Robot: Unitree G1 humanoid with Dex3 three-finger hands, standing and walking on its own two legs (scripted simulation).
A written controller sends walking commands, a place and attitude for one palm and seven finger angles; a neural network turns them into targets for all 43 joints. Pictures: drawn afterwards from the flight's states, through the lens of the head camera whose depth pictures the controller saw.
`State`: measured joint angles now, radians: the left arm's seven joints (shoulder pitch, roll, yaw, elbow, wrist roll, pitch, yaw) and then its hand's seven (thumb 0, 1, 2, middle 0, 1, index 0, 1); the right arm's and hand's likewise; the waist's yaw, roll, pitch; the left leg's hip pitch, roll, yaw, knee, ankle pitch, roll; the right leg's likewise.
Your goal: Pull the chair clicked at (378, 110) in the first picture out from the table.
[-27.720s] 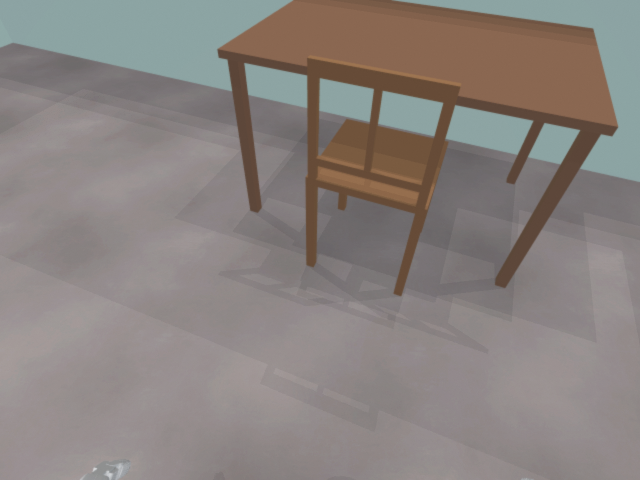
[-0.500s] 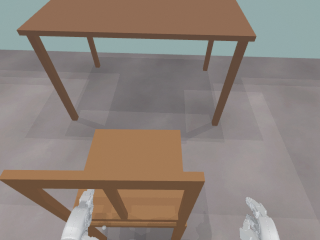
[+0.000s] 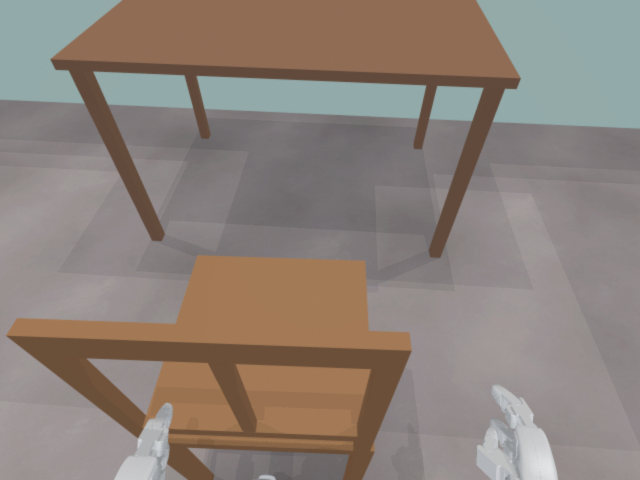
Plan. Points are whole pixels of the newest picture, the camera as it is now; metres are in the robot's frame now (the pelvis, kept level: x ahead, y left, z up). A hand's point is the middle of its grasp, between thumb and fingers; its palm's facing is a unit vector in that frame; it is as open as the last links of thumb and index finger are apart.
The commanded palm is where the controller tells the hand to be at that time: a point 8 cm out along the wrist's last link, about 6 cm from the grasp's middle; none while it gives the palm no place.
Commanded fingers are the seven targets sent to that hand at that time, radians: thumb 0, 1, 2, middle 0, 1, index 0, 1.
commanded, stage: draw the hand back to the body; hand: left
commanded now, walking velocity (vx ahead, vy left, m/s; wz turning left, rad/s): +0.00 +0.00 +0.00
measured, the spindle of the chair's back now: (237, 397) +0.24 +0.12 -0.04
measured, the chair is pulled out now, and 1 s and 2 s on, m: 0.62 0.62 0.61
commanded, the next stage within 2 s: step back with the hand held close in 1.56 s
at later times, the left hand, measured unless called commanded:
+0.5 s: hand (146, 464) +0.14 +0.18 +0.06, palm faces -0.04 -1.00 -0.09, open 17.2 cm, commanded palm +0.12 +0.25 +0.11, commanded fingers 0.00 -0.30 0.32 -0.04 -0.05 -0.04 -0.05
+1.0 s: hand (92, 445) +0.16 +0.22 +0.08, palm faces +0.10 -0.86 -0.49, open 10.4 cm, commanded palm +0.15 +0.28 +0.21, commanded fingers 0.00 0.61 0.76 -0.16 -0.24 -0.16 -0.24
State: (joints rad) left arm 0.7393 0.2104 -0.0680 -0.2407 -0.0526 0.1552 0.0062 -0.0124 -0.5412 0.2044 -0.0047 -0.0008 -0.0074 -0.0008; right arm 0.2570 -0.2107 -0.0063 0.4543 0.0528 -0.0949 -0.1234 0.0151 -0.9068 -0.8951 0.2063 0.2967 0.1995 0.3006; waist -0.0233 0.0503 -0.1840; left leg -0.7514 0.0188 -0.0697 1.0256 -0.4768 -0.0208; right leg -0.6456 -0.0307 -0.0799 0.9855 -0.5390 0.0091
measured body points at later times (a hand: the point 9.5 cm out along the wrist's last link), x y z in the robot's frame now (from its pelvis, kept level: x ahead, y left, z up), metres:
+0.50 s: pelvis -0.01 +0.00 +0.00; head +0.02 +0.00 +0.45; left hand +0.14 +0.23 +0.07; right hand +0.18 -0.23 -0.07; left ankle +0.02 +0.13 -0.68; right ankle -0.03 -0.13 -0.68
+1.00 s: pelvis +0.02 -0.01 +0.05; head +0.04 -0.03 +0.50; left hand +0.15 +0.27 +0.11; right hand +0.21 -0.23 -0.04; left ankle +0.02 +0.13 -0.68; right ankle -0.03 -0.13 -0.68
